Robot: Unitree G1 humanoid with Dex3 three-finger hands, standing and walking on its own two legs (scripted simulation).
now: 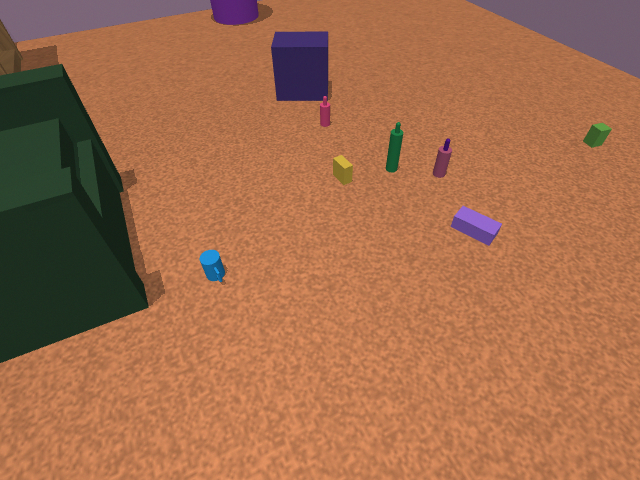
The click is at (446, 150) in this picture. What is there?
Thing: necked bottle
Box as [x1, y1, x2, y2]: [433, 139, 451, 177]
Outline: 449,139 446,139 444,145 439,147 433,169 433,174 435,176 441,177 445,173 451,152 451,148 448,146
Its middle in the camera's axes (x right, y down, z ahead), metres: +0.60 -0.41 +1.88
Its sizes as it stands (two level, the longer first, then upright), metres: 0.063 0.063 0.208
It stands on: the floor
